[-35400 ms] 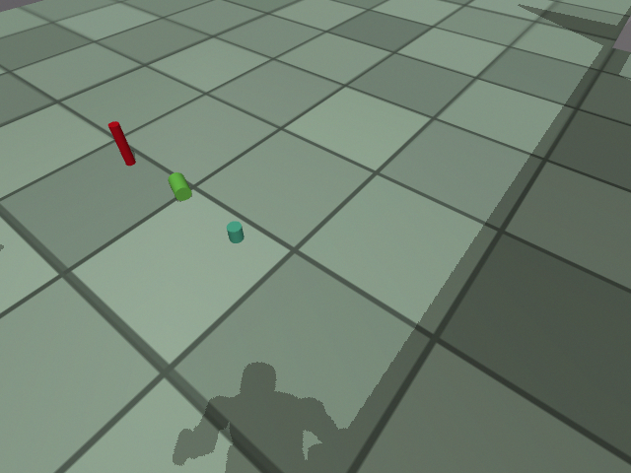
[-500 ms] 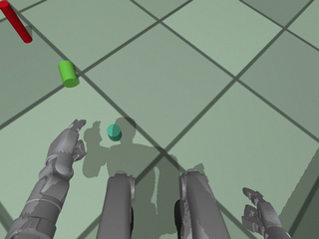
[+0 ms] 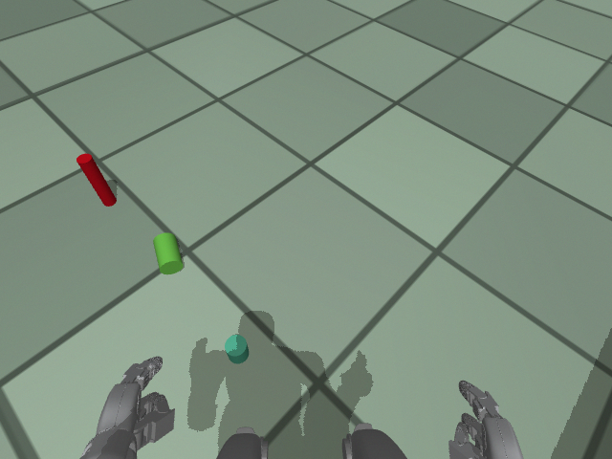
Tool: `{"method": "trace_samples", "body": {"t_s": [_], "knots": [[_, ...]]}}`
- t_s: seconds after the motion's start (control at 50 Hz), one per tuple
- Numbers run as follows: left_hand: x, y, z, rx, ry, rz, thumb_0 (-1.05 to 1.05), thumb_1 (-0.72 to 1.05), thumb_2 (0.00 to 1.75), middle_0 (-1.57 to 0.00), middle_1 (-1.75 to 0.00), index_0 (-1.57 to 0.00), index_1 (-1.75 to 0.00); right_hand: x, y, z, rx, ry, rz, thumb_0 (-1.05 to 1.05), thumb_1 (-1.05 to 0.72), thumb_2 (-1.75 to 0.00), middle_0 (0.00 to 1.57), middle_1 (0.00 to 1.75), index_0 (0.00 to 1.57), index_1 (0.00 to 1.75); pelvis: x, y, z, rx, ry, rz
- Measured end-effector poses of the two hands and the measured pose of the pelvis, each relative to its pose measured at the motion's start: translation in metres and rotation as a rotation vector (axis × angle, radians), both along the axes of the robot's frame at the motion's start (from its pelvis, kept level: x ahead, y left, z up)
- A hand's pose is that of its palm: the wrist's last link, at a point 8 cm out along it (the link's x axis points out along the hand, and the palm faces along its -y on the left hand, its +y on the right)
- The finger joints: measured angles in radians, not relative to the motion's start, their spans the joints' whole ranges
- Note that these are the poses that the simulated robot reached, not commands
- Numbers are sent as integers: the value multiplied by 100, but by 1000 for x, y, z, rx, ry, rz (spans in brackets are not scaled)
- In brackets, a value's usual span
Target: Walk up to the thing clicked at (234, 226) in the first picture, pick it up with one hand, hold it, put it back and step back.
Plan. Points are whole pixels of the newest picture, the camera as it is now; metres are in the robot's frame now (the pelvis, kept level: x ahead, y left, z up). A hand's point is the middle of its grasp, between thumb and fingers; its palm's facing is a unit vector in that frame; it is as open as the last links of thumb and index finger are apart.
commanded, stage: home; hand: left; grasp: from above
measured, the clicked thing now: (237, 349) +0.49 +0.17 -0.64
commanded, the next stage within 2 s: none
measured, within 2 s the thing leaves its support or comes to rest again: neither
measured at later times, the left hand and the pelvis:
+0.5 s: hand (149, 427) +0.19 +0.18 -0.01, palm faces +0.06 -0.98 -0.20, open 7.4 cm; pelvis +0.04 +0.00 +0.04, yaw +1 degrees
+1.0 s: hand (149, 431) +0.19 +0.18 -0.01, palm faces +0.05 -0.98 -0.21, open 7.4 cm; pelvis +0.03 +0.00 +0.03, yaw +1 degrees
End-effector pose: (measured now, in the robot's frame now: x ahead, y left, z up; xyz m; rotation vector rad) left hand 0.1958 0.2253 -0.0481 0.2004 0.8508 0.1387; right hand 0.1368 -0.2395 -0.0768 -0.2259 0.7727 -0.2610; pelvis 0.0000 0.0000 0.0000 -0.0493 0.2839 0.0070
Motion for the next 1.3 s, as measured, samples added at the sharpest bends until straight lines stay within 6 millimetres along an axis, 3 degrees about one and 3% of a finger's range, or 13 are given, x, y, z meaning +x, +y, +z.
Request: {"method": "trace_samples", "body": {"t_s": [0.14,0.26,0.38,0.5,0.9,1.3], "knots": [[-15,3,47,-10,-16,17,1,91,90,-20,-30,-21,-30,17,-4,34,-25,-75,-17,1,-91,-90,20,30,20,30,22,1,26,3,-51,3],[-22,7,66,-11,-30,25,1,91,90,-20,-30,-20,-30,41,0,52,-30,-151,7,1,-91,-90,20,30,20,30,32,2,35,6,-81,8],[-24,7,63,-21,-16,21,1,91,90,-20,-30,-20,-30,60,5,61,-36,-204,50,1,-90,-90,20,30,21,30,35,3,37,9,-94,14],[-21,6,60,-31,-13,18,1,91,90,-20,-30,-20,-30,65,6,61,-41,-204,74,1,-90,-90,20,30,21,30,37,2,36,8,-93,15],[-20,4,62,-22,-26,7,1,91,90,-20,-30,-20,-30,42,0,51,-38,-152,46,1,-90,-90,20,30,21,30,33,1,35,10,-102,11],[-35,3,62,-22,-21,6,1,91,90,-20,-30,-20,-30,37,0,55,-40,-188,52,1,-90,-90,20,30,21,30,21,0,34,9,-111,11]]}}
